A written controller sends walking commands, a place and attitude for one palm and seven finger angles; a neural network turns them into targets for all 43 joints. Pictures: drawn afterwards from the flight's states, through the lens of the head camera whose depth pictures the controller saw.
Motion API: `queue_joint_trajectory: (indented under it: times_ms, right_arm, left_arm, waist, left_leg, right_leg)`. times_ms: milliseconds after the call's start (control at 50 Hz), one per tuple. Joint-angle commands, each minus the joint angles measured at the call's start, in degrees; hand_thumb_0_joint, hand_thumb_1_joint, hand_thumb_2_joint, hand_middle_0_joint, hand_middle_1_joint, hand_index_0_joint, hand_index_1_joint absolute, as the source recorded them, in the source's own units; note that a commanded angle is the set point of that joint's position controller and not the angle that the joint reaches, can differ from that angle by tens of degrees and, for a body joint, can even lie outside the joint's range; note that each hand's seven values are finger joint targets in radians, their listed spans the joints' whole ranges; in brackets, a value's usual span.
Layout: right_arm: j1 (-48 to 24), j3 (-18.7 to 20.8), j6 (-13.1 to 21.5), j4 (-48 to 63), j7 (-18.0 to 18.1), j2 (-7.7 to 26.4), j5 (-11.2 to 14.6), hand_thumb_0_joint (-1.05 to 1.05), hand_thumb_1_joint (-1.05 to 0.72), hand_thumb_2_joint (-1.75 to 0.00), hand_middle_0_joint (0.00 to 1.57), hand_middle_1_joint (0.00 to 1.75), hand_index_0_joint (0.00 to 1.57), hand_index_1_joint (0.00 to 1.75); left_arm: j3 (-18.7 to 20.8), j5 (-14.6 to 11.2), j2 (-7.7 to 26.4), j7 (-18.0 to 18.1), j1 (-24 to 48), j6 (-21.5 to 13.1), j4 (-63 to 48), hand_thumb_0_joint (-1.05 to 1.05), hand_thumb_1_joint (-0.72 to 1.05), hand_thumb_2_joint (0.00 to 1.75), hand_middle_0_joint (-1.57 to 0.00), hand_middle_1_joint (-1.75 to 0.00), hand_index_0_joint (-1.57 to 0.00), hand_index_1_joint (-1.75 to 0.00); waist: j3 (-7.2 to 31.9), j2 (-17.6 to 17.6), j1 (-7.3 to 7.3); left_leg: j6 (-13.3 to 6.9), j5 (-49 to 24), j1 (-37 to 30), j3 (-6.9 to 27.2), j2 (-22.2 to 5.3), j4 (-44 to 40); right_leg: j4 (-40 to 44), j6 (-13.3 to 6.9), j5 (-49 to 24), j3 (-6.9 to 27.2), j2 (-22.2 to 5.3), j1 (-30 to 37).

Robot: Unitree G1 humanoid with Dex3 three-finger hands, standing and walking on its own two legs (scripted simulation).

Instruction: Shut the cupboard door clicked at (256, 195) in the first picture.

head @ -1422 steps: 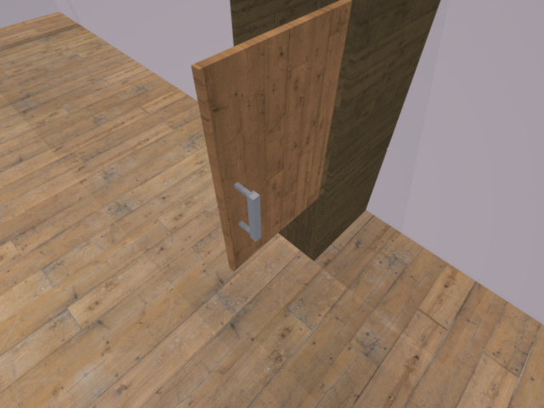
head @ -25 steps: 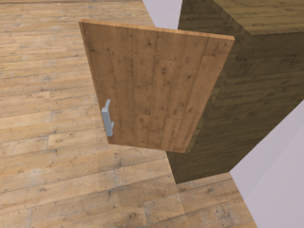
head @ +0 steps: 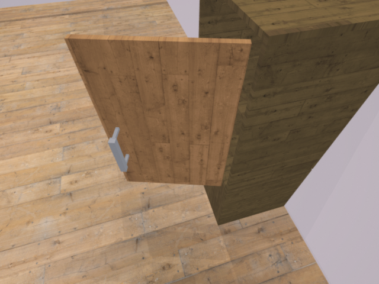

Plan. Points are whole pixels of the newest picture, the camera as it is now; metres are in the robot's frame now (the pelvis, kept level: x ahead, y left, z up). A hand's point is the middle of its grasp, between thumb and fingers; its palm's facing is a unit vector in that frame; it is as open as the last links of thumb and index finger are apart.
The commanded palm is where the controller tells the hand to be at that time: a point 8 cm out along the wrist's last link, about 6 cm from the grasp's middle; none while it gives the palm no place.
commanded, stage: come to a stop and stand still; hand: left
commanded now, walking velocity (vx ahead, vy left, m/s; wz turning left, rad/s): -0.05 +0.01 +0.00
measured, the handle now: (120, 150) +0.49 +0.25 -0.10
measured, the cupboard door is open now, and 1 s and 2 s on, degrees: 71 71 71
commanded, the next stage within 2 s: look again from close up in 0.82 s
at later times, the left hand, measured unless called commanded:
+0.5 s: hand out of the picture +0.04 +0.25 -0.17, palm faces -0.01 -0.96 -0.27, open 7.4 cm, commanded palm none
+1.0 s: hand out of the picture -0.02 +0.26 -0.18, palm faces -0.04 -0.97 -0.24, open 7.4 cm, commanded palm none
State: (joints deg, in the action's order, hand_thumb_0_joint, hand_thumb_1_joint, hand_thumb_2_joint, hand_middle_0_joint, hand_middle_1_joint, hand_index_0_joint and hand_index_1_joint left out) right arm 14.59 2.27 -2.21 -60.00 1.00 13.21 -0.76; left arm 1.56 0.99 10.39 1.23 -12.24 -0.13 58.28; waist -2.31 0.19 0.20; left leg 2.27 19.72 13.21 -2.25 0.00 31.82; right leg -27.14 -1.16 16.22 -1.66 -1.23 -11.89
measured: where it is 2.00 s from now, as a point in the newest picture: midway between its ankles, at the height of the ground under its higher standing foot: outside the picture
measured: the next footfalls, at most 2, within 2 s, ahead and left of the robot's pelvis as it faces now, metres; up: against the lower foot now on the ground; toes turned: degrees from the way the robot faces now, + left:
left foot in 0.02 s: +0.03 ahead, +0.14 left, +0.00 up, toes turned +1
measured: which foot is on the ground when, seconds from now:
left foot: up 0.00-0.00, down 0.02-1.00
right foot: down 0.00-1.00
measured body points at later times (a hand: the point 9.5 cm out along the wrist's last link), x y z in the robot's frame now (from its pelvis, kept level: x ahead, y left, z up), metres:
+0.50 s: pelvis -0.02 +0.05 -0.01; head +0.00 +0.05 +0.44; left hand +0.04 +0.30 -0.15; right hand +0.07 -0.18 -0.15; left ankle -0.03 +0.12 -0.74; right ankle -0.02 -0.11 -0.74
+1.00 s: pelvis -0.03 +0.06 +0.00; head -0.02 +0.06 +0.45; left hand -0.02 +0.31 -0.16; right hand -0.02 -0.19 -0.15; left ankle -0.03 +0.12 -0.74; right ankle -0.02 -0.11 -0.74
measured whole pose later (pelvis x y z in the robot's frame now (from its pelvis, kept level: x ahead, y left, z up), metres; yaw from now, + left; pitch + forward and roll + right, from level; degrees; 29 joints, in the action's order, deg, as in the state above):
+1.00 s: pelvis -0.03 +0.06 +0.00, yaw -2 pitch -2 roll +0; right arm 13.5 0.6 0.4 -62.7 1.0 12.2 -0.8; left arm -0.7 0.8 12.0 2.0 -15.2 0.7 61.9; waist -3.8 0.3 0.4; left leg -4.5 13.7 8.8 -5.6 3.2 24.3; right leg -25.1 3.8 12.2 1.3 -4.4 -10.8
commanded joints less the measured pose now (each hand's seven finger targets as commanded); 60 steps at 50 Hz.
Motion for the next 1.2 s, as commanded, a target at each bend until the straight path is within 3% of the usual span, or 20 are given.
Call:
queue_joint_trajectory:
  times_ms: [0,20,40,60,80,120,140,160,200,240,260,300,340,420,540,700,840,1020,1180]
  right_arm:
    - [2.2,0.1,2.2,1.4,0.4,4.0,0.0,0.00,-0.90,-0.90,0.20,0.30,0.20,0.30]
    - [2.0,0.2,2.1,1.4,0.5,4.6,0.0,0.00,-0.90,-0.90,0.20,0.30,0.20,0.30]
    - [-1.9,0.7,2.8,6.9,0.6,9.6,-0.5,0.00,-0.90,-0.90,0.20,0.30,0.20,0.30]
    - [-2.4,1.4,3.4,7.8,0.4,7.3,-0.8,0.00,-0.90,-0.90,0.20,0.30,0.20,0.30]
    - [-1.9,0.9,3.1,8.0,0.4,4.2,-0.9,0.00,-0.90,-0.90,0.20,0.30,0.20,0.30]
    - [-0.1,0.7,3.2,8.4,0.5,3.2,-0.7,0.00,-0.90,-0.90,0.20,0.30,0.20,0.30]
    - [0.6,0.5,3.2,8.9,0.3,3.3,-0.7,0.00,-0.90,-0.90,0.20,0.30,0.20,0.30]
    - [0.9,0.7,3.3,8.8,0.3,3.3,-0.6,0.00,-0.90,-0.90,0.20,0.30,0.20,0.30]
    - [0.9,1.0,3.7,8.4,0.4,4.5,-0.5,0.00,-0.90,-0.90,0.20,0.30,0.20,0.30]
    - [0.7,0.7,3.7,8.0,0.5,5.2,-0.5,0.00,-0.90,-0.90,0.20,0.30,0.20,0.30]
    - [0.3,0.8,3.6,8.0,0.5,5.4,-0.4,0.00,-0.90,-0.90,0.20,0.30,0.20,0.30]
    - [-0.9,0.9,3.4,8.0,0.5,5.7,-0.3,0.00,-0.90,-0.90,0.20,0.30,0.20,0.30]
    - [-1.5,0.7,3.4,7.6,0.4,5.6,-0.4,0.00,-0.90,-0.90,0.20,0.30,0.20,0.30]
    - [-2.8,0.6,3.2,7.3,0.2,6.0,-0.3,0.00,-0.90,-0.90,0.20,0.30,0.20,0.30]
    - [-3.3,0.3,3.3,5.9,0.0,6.2,-0.2,0.00,-0.90,-0.90,0.20,0.30,0.20,0.30]
    - [-2.9,0.0,3.4,3.7,0.0,6.8,0.0,0.00,-0.90,-0.90,0.20,0.30,0.20,0.30]
    - [-1.5,-0.1,3.7,1.4,0.1,6.9,0.2,0.00,-0.90,-0.90,0.20,0.30,0.20,0.30]
    - [-0.4,-0.3,3.5,-0.8,0.2,6.3,0.3,0.00,-0.90,-0.90,0.20,0.30,0.20,0.30]
    - [0.1,-0.4,3.4,-2.0,0.0,5.0,0.3,0.00,-0.90,-0.90,0.20,0.30,0.20,0.30]
  left_arm:
    - [1.9,-0.8,8.0,1.1,-3.2,-0.3,-1.0,0.00,0.90,0.90,-0.20,-0.30,-0.20,-0.30]
    - [1.7,-0.5,7.2,1.3,-3.1,0.0,-1.2,0.00,0.90,0.90,-0.20,-0.30,-0.20,-0.30]
    - [0.8,-0.4,17.5,1.4,-0.8,-1.4,-4.5,0.00,0.90,0.90,-0.20,-0.30,-0.20,-0.30]
    - [1.5,-0.5,12.3,1.5,-1.5,-0.9,-5.3,0.00,0.90,0.90,-0.20,-0.30,-0.20,-0.30]
    - [0.6,-0.6,10.5,1.5,-2.3,-1.0,-5.0,0.00,0.90,0.90,-0.20,-0.30,-0.20,-0.30]
    - [0.4,-0.3,9.8,1.6,-2.8,-1.4,-5.0,0.00,0.90,0.90,-0.20,-0.30,-0.20,-0.30]
    - [0.1,-0.1,9.8,1.7,-3.1,-1.4,-5.3,0.00,0.90,0.90,-0.20,-0.30,-0.20,-0.30]
    - [0.2,-0.1,9.5,1.7,-2.7,-1.5,-5.3,0.00,0.90,0.90,-0.20,-0.30,-0.20,-0.30]
    - [0.2,-0.1,9.2,1.8,-2.3,-1.3,-5.7,0.00,0.90,0.90,-0.20,-0.30,-0.20,-0.30]
    - [-0.4,0.0,8.3,2.0,-3.8,-0.9,-5.8,0.00,0.90,0.90,-0.20,-0.30,-0.20,-0.30]
    - [-0.3,-0.1,8.3,2.1,-4.0,-0.7,-5.7,0.00,0.90,0.90,-0.20,-0.30,-0.20,-0.30]
    - [-0.3,-0.1,8.5,2.0,-3.3,-0.4,-5.7,0.00,0.90,0.90,-0.20,-0.30,-0.20,-0.30]
    - [-0.6,0.0,8.0,1.9,-3.7,-0.3,-5.8,0.00,0.90,0.90,-0.20,-0.30,-0.20,-0.30]
    - [-0.5,0.0,8.4,1.8,-3.0,0.0,-5.8,0.00,0.90,0.90,-0.20,-0.30,-0.20,-0.30]
    - [-0.7,0.1,8.6,1.6,-3.6,0.0,-4.8,0.00,0.90,0.90,-0.20,-0.30,-0.20,-0.30]
    - [-0.8,0.1,8.6,1.4,-4.1,0.0,-2.4,0.00,0.90,0.90,-0.20,-0.30,-0.20,-0.30]
    - [-0.8,0.0,8.8,1.3,-4.2,-0.3,-0.3,0.00,0.90,0.90,-0.20,-0.30,-0.20,-0.30]
    - [-0.9,0.0,8.1,1.3,-4.1,-0.3,1.6,0.00,0.90,0.90,-0.20,-0.30,-0.20,-0.30]
    - [-0.9,0.0,7.7,1.4,-3.9,-0.7,2.0,0.00,0.90,0.90,-0.20,-0.30,-0.20,-0.30]
  waist:
    - [7.5,2.2,-1.63]
    - [7.0,1.5,-1.61]
    - [-2.6,-6.1,-0.09]
    - [1.7,-9.2,-0.89]
    - [4.9,-9.9,-0.47]
    - [6.8,-3.2,0.09]
    - [6.9,2.3,0.03]
    - [6.5,4.3,0.48]
    - [5.1,1.7,0.44]
    - [5.3,-2.2,-0.28]
    - [5.0,-2.6,-0.15]
    - [2.7,-1.6,-0.18]
    - [2.8,-1.6,-0.43]
    - [1.0,-0.7,-0.21]
    - [1.6,-0.3,-0.35]
    - [-0.3,-1.7,-0.31]
    - [0.5,-1.3,-0.13]
    - [-1.3,-0.9,-0.02]
    - [-1.7,1.3,0.10]
  left_leg:
    - [-1.9,-27.2,-7.3,3.3,-5.9,-8.4]
    - [-2.3,-27.3,-7.4,2.9,-7.5,-7.0]
    - [-3.4,-16.4,-4.3,5.4,-4.0,-10.4]
    - [-3.7,-13.5,0.0,5.8,-5.4,-6.0]
    - [-3.8,-13.9,-0.1,5.6,-4.5,-4.7]
    - [-3.2,-12.8,0.9,4.4,-3.8,-2.4]
    - [-3.4,-12.3,0.9,3.8,-3.5,-1.9]
    - [-3.4,-12.3,1.1,3.6,-3.3,-2.1]
    - [-4.0,-19.7,-0.2,4.6,-4.5,-3.0]
    - [-4.8,-28.9,-2.6,4.8,-6.1,-2.8]
    - [-4.9,-29.6,-2.9,5.1,-6.4,-3.1]
    - [-5.1,-26.2,-1.5,5.8,-6.6,-4.6]
    - [-5.3,-26.1,-2.2,5.3,-6.4,-5.1]
    - [-5.1,-18.7,-0.9,5.8,-6.2,-7.9]
    - [-5.1,-17.8,-2.4,5.8,-6.1,-9.9]
    - [-4.8,-9.7,-1.5,6.5,-6.3,-14.3]
    - [-4.5,-12.3,-3.4,5.7,-6.3,-14.3]
    - [-4.1,-7.3,-2.5,5.8,-6.3,-16.1]
    - [-4.0,-7.8,-2.7,4.9,-6.0,-15.3]
  right_leg:
    - [-0.3,-2.3,-29.5,5.5,-8.3,5.1]
    - [1.4,-1.6,-22.2,4.6,-6.9,3.5]
    - [2.5,-2.4,-5.7,5.2,-3.8,-0.8]
    - [0.1,-1.8,-1.3,5.9,-5.6,-2.0]
    - [0.1,-2.6,-5.2,7.2,-6.3,0.1]
    - [0.4,-3.1,-10.3,8.8,-7.8,1.2]
    - [0.5,-3.1,-13.7,9.3,-8.2,1.9]
    - [0.1,-2.8,-15.7,8.7,-8.3,1.5]
    - [-2.8,-1.7,-18.6,5.9,-6.2,0.1]
    - [-4.1,-0.8,-17.2,4.0,-4.5,-0.4]
    - [-4.0,-0.4,-15.2,3.3,-4.2,-0.7]
    - [-3.3,0.1,-12.0,3.0,-3.6,-1.6]
    - [-2.9,0.2,-12.8,3.2,-3.7,-1.1]
    - [-1.3,1.0,-8.6,3.2,-3.7,-1.6]
    - [0.1,1.2,-8.9,3.3,-4.1,-0.7]
    - [2.2,1.3,-6.4,3.1,-4.5,-0.2]
    - [3.5,1.2,-8.3,3.3,-5.1,0.7]
    - [4.8,1.1,-6.9,4.0,-5.3,0.1]
    - [6.0,1.0,-7.2,4.9,-5.6,-0.6]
